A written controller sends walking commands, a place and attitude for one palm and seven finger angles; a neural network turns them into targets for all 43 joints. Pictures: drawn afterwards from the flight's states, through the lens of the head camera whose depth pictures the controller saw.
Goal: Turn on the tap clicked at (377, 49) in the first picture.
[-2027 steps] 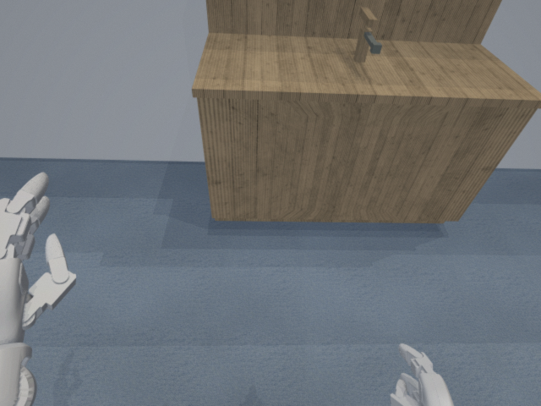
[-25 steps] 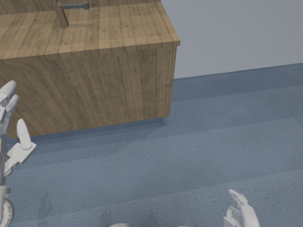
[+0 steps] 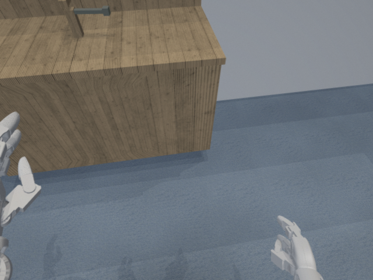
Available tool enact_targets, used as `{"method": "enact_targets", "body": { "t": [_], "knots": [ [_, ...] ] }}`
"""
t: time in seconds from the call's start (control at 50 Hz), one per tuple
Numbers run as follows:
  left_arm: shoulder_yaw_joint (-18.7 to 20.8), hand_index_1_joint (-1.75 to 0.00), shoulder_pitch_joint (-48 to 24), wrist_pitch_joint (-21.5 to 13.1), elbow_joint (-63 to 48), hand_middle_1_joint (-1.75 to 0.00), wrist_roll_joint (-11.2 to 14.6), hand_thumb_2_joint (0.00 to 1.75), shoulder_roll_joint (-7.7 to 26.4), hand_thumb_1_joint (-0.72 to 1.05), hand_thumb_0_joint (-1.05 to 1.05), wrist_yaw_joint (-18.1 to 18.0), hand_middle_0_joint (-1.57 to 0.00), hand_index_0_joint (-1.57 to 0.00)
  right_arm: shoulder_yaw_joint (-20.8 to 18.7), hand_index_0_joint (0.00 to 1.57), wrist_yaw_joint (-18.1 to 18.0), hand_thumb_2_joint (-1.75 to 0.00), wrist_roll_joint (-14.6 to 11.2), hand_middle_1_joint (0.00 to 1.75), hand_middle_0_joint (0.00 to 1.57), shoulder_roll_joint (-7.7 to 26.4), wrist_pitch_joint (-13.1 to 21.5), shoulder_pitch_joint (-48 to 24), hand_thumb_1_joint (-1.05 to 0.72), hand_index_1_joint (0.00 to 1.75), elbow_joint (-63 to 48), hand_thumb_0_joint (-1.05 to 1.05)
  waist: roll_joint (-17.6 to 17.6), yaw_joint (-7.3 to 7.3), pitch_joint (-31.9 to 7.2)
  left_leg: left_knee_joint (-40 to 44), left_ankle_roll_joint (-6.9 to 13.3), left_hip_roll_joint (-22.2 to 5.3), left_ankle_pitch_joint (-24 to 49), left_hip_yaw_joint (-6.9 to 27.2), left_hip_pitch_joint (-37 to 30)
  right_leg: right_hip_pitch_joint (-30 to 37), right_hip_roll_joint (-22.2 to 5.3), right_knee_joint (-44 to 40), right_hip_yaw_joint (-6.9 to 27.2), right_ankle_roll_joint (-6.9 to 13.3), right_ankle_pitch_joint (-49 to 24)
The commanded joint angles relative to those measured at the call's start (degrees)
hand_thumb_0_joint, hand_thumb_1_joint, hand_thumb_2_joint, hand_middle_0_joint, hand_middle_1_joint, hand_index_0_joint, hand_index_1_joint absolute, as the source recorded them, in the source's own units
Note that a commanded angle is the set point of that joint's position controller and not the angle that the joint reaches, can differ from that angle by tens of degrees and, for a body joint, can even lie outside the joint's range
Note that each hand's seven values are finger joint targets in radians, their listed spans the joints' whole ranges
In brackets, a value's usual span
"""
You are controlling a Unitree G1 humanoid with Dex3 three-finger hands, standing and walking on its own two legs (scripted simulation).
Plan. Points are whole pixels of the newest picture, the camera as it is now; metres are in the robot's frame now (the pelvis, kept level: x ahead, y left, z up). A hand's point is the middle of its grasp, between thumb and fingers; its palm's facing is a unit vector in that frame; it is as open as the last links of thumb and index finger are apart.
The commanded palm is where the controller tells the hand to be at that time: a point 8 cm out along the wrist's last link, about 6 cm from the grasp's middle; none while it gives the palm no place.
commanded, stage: stop stepping back and stand still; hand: left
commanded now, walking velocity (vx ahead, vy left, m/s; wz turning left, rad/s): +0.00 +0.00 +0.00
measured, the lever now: (106, 10) +1.05 +0.39 +0.07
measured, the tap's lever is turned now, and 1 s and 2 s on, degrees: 83 83 83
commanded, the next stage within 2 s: stand and check the lever's angle in 0.76 s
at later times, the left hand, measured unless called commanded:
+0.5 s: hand (11, 201) +0.20 +0.27 +0.15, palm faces +0.39 -0.84 -0.37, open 7.4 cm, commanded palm +0.15 +0.31 +0.18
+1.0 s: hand (6, 205) +0.20 +0.28 +0.15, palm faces +0.40 -0.84 -0.37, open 7.4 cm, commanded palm +0.14 +0.32 +0.18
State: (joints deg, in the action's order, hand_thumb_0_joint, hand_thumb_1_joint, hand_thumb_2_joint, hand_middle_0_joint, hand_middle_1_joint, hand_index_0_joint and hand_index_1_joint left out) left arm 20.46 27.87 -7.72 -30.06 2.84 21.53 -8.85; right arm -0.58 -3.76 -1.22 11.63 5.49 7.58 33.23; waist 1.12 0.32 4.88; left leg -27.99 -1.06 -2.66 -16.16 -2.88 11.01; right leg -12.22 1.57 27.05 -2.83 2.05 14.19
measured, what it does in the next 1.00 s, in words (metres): stands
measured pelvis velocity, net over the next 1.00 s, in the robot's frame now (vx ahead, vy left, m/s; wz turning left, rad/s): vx -0.02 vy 0.04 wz -0.01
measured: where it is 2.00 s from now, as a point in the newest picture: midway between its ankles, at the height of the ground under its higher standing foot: outside the picture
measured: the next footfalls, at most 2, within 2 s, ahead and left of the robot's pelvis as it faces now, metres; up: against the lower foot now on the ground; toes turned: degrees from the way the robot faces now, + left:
none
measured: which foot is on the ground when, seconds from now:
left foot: down 0.00-1.00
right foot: down 0.00-1.00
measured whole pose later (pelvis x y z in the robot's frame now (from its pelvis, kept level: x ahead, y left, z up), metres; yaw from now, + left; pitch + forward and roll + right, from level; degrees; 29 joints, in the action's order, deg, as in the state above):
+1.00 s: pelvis -0.02 +0.04 +0.00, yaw +0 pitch -1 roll -1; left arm 18.3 26.0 -7.9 -26.2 2.0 19.1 -9.0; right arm 0.5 -4.4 -0.1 11.3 5.9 9.7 34.7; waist 0.4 -0.7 2.8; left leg -25.7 1.9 -0.4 -13.4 -4.2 11.9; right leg -12.2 -0.5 22.4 -1.5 -0.8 9.6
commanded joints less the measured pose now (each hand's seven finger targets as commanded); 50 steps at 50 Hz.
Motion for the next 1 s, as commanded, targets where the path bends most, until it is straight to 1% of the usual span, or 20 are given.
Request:
{"method": "enact_targets", "body": {
  "t": [0.0,0.06,0.1,0.14,0.2,0.24,0.28,0.34,0.36,0.42,0.46,0.52,0.54,0.56,0.74,0.78,0.88,0.9,0.94,0.98],
  "knots": [
    [6.40,-0.30,1.00,-2.82,-9.59,-0.30,0.45,0.90,7.72,0.90,0.00,-1.12,-0.20,-0.20,-2.21,0.20,-0.09,-0.90,-0.12,0.30,0.20,6.68,1.99,-2.81,-0.90,0.30,-8.85,0.00,0.66,-0.23,-13.82,1.52,1.49,-3.41,23.18,2.40,-3.58,7.20,-5.95,-2.54,5.42,-1.42,-25.61],
    [4.83,-0.30,-0.18,-2.42,-9.62,-0.30,0.39,0.90,6.88,0.90,0.00,-0.88,-0.20,-0.20,-2.01,0.20,-0.07,-0.90,-0.09,0.30,0.20,6.89,1.80,-3.19,-0.90,0.30,-9.00,0.00,2.41,-0.25,-11.67,3.24,1.48,-3.48,19.15,2.84,-2.23,5.79,-5.48,-3.68,5.45,-1.53,-20.67],
    [5.11,-0.30,-1.30,-2.41,-9.98,-0.30,0.28,0.90,7.66,0.90,0.00,-1.05,-0.20,-0.20,-1.91,0.20,-0.28,-0.90,0.14,0.30,0.20,6.92,1.73,-3.36,-0.90,0.30,-9.00,0.00,1.56,-0.46,-11.47,4.09,1.68,-3.35,15.99,3.08,-1.85,5.08,-5.20,-4.62,5.67,-1.60,-17.94],
    [5.55,-0.30,-3.35,-2.45,-11.36,-0.30,0.13,0.90,8.67,0.90,0.00,-1.16,-0.20,-0.20,-1.85,0.20,-0.52,-0.90,0.34,0.30,0.20,7.05,1.78,-3.73,-0.90,0.30,-9.04,0.00,2.40,-0.49,-11.28,4.65,1.70,-3.13,14.84,3.52,-1.38,5.23,-5.34,-4.86,5.74,-1.41,-16.91],
    [5.11,-0.30,-4.14,-2.49,-10.59,-0.30,0.10,0.90,8.22,0.90,0.00,-1.29,-0.20,-0.20,-1.77,0.20,-0.69,-0.90,0.43,0.30,0.20,6.89,1.94,-3.47,-0.90,0.30,-8.91,0.00,1.94,-0.68,-11.27,5.11,1.68,-2.82,13.42,3.18,-1.22,5.40,-5.12,-5.40,5.75,-1.47,-16.13],
    [5.34,-0.30,-5.14,-2.65,-11.88,-0.30,-0.05,0.90,8.82,0.90,0.00,-1.39,-0.20,-0.20,-1.73,0.20,-0.85,-0.90,0.60,0.30,0.20,6.90,2.04,-3.83,-0.90,0.30,-8.91,0.00,3.79,-0.65,-11.57,5.49,1.70,-2.78,13.03,3.46,-1.43,5.42,-5.27,-5.47,5.72,-1.34,-15.49],
    [4.68,-0.30,-4.81,-2.75,-11.07,-0.30,-0.10,0.90,8.01,0.90,0.00,-1.41,-0.20,-0.20,-1.58,0.20,-0.81,-0.90,0.64,0.30,0.20,6.87,2.26,-3.60,-0.90,0.30,-8.72,0.00,4.43,-0.83,-10.91,6.42,1.63,-2.89,12.14,3.76,-0.61,5.43,-4.78,-5.43,5.18,-1.53,-14.11],
    [4.47,-0.30,-3.81,-2.58,-9.41,-0.30,-0.06,0.90,7.49,0.90,0.00,-1.36,-0.20,-0.20,-1.54,0.20,-0.75,-0.90,0.79,0.30,0.20,6.84,2.31,-3.56,-0.90,0.30,-8.63,0.00,2.46,-0.82,-9.79,7.47,1.55,-2.67,8.60,4.33,0.75,4.91,-4.65,-6.54,5.10,-1.53,-11.25],
    [4.27,-0.30,-4.04,-2.65,-8.83,-0.30,-0.19,0.90,7.34,0.90,0.00,-1.34,-0.20,-0.20,-1.46,0.20,-0.75,-0.90,0.80,0.30,0.20,6.84,2.27,-3.66,-0.90,0.30,-8.45,0.00,2.56,-0.83,-8.93,7.77,1.60,-2.67,7.13,4.14,1.42,4.44,-4.53,-6.97,5.51,-1.60,-10.39],
    [4.34,-0.30,-4.33,-2.94,-8.81,-0.30,-0.26,0.90,7.24,0.90,0.00,-1.35,-0.20,-0.20,-1.58,0.20,-0.73,-0.90,0.85,0.30,0.20,7.03,2.48,-3.33,-0.90,0.30,-8.25,0.00,1.84,-0.79,-9.69,8.36,1.68,-2.67,5.57,4.30,1.32,4.47,-4.22,-6.98,5.15,-1.69,-9.73],
    [4.17,-0.30,-4.68,-3.11,-8.93,-0.30,-0.45,0.90,7.28,0.90,0.00,-1.29,-0.20,-0.20,-1.50,0.20,-0.86,-0.90,0.95,0.30,0.20,6.91,2.55,-3.58,-0.90,0.30,-8.30,0.00,2.80,-0.85,-9.33,9.19,1.70,-2.79,4.01,4.56,2.09,4.48,-4.00,-6.82,4.97,-1.77,-8.56],
    [4.16,-0.30,-5.23,-3.44,-9.47,-0.30,-0.53,0.90,7.28,0.90,0.00,-1.36,-0.20,-0.20,-1.53,0.20,-0.84,-0.90,0.96,0.30,0.20,7.07,2.86,-3.25,-0.90,0.30,-8.13,0.00,2.87,-0.88,-10.24,9.34,1.65,-2.76,4.74,4.77,2.00,5.13,-3.79,-6.18,4.52,-1.81,-9.56],
    [4.36,-0.30,-5.60,-3.52,-10.31,-0.30,-0.59,0.90,7.72,0.90,0.00,-1.32,-0.20,-0.20,-1.62,0.20,-0.92,-0.90,1.02,0.30,0.20,7.06,2.93,-3.57,-0.90,0.30,-8.23,0.00,3.83,-0.85,-10.60,9.50,1.60,-2.82,4.74,4.80,1.80,5.26,-3.85,-5.90,4.41,-1.75,-9.41],
    [3.90,-0.30,-5.43,-3.58,-9.77,-0.30,-0.62,0.90,7.21,0.90,0.00,-1.31,-0.20,-0.20,-1.48,0.20,-0.92,-0.90,1.02,0.30,0.20,6.95,3.09,-3.56,-0.90,0.30,-8.23,0.00,4.00,-0.87,-9.52,9.89,1.61,-2.96,4.23,4.96,2.31,4.73,-3.65,-5.85,4.28,-1.84,-9.08],
    [4.04,-0.30,-4.95,-3.92,-9.18,-0.30,-0.63,0.90,6.91,0.90,0.00,-1.27,-0.20,-0.20,-1.70,0.20,-0.90,-0.90,1.10,0.30,0.20,7.00,3.38,-3.34,-0.90,0.30,-7.82,0.00,2.27,-0.85,-10.31,8.88,1.36,-2.50,5.38,4.67,2.07,5.16,-4.05,-6.14,4.36,-1.72,-10.15],
    [3.97,-0.30,-4.96,-3.92,-8.92,-0.30,-0.66,0.90,6.80,0.90,0.00,-1.28,-0.20,-0.20,-1.62,0.20,-0.89,-0.90,1.10,0.30,0.20,7.05,3.45,-3.16,-0.90,0.30,-7.71,0.00,2.57,-0.95,-10.31,8.69,1.38,-2.58,6.39,4.48,1.87,5.12,-4.00,-5.90,4.48,-1.79,-10.99],
    [3.99,-0.30,-5.41,-3.87,-8.58,-0.30,-0.72,0.90,6.96,0.90,0.00,-1.30,-0.20,-0.20,-1.57,0.20,-0.99,-0.90,1.11,0.30,0.20,6.97,3.46,-3.50,-0.90,0.30,-7.72,0.00,3.30,-1.03,-9.53,9.10,1.47,-2.44,4.39,4.46,2.51,4.68,-4.06,-6.37,4.69,-1.76,-9.67],
    [3.85,-0.30,-5.40,-3.83,-8.19,-0.30,-0.72,0.90,6.79,0.90,0.00,-1.31,-0.20,-0.20,-1.54,0.20,-1.01,-0.90,1.15,0.30,0.20,6.96,3.38,-3.49,-0.90,0.30,-7.69,0.00,2.48,-1.00,-9.32,9.16,1.45,-2.36,3.99,4.56,2.70,4.58,-4.00,-6.61,4.63,-1.79,-9.35],
    [4.35,-0.30,-5.74,-3.81,-8.77,-0.30,-0.66,0.90,7.39,0.90,0.00,-1.30,-0.20,-0.20,-1.69,0.20,-1.04,-0.90,1.13,0.30,0.20,7.03,3.37,-3.62,-0.90,0.30,-7.87,0.00,1.85,-0.96,-9.84,8.78,1.39,-2.15,4.78,4.75,2.53,5.02,-4.17,-6.71,4.65,-1.66,-9.65],
    [4.19,-0.30,-5.54,-3.94,-9.06,-0.30,-0.66,0.90,7.25,0.90,0.00,-1.34,-0.20,-0.20,-1.67,0.20,-1.04,-0.90,1.13,0.30,0.20,7.00,3.38,-3.56,-0.90,0.30,-7.81,0.00,2.85,-1.00,-10.59,8.07,1.46,-2.10,6.53,4.18,1.59,5.11,-4.39,-6.53,4.94,-1.62,-11.17]
  ]
}}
